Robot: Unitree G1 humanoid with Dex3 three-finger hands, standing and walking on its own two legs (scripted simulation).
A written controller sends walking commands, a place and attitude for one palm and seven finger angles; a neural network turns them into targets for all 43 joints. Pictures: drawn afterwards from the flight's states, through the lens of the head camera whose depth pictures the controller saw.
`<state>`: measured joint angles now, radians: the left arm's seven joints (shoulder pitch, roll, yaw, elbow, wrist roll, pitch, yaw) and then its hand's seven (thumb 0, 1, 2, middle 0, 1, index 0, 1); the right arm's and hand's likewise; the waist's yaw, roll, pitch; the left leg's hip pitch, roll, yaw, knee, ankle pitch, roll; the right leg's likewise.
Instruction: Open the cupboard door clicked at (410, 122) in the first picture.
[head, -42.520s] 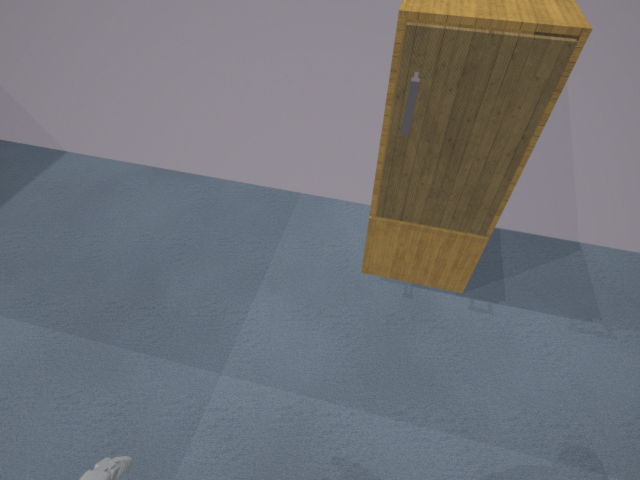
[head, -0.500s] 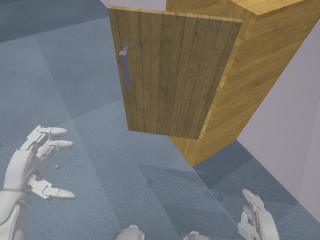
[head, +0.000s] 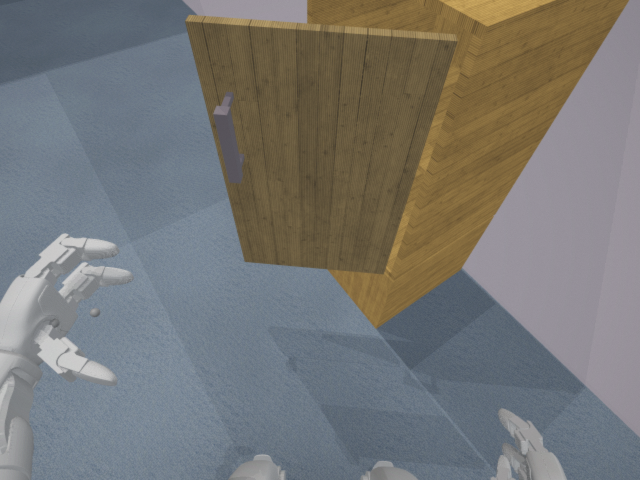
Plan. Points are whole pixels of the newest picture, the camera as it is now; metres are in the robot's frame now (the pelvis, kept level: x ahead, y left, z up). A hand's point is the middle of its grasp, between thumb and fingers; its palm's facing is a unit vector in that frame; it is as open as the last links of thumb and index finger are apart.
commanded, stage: raise the hand with hooked fingers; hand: left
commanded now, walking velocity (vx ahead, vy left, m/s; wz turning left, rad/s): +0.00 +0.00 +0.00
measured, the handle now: (232, 139) +0.60 +0.17 +0.05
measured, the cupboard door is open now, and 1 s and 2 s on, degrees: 50 50 50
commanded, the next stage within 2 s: move the hooked fingers beside the handle in 0.32 s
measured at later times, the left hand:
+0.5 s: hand (89, 313) +0.28 +0.27 +0.07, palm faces -0.03 -1.00 -0.04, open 14.0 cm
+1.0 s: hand (131, 244) +0.38 +0.26 +0.06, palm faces -0.05 -1.00 -0.03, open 14.0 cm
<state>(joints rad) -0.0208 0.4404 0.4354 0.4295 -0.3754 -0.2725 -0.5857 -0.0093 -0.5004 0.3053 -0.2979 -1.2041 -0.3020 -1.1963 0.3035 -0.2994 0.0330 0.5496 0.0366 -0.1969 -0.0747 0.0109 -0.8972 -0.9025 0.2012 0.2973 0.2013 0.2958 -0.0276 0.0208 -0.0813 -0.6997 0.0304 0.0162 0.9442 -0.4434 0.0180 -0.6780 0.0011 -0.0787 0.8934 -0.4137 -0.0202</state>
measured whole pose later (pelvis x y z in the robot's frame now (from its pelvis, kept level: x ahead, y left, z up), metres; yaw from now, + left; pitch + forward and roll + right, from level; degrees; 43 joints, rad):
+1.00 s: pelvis +0.00 +0.00 -0.01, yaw -1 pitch +14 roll -2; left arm -0.40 0.49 0.44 0.77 -0.28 -0.32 -0.53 -0.01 -0.50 0.31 -0.30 -1.20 -0.30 -1.20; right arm 0.34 -0.29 0.04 0.59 0.03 -0.11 -0.07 0.01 -0.90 -0.90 0.20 0.30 0.20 0.30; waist -0.06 0.01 -0.08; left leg -0.78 0.03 0.02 0.98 -0.45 0.02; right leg -0.77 0.01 -0.07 0.93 -0.42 -0.02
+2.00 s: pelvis -0.01 +0.02 -0.03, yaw -3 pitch +24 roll -4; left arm -1.04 0.75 0.49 1.27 -0.07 -0.33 -0.43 -0.01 -0.50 0.30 -0.30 -1.20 -0.30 -1.20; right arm 0.42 -0.29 0.07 0.61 -0.02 0.06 -0.03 0.00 -0.90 -0.90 0.20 0.30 0.20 0.30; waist -0.23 0.02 -0.07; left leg -1.05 0.05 0.02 1.10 -0.48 0.04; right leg -1.01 0.02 -0.07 0.99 -0.41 0.00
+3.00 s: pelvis -0.01 +0.01 -0.03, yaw -3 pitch +25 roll -5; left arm -1.02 0.74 0.47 1.24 -0.09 -0.34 -0.44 -0.01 -0.50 0.30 -0.30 -1.20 -0.30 -1.20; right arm 0.42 -0.28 0.08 0.61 -0.01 0.09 -0.02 0.00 -0.90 -0.90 0.20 0.30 0.20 0.30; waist -0.21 0.03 -0.07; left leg -1.06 0.06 0.00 1.11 -0.48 0.03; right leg -1.02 0.03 -0.08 1.00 -0.41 -0.01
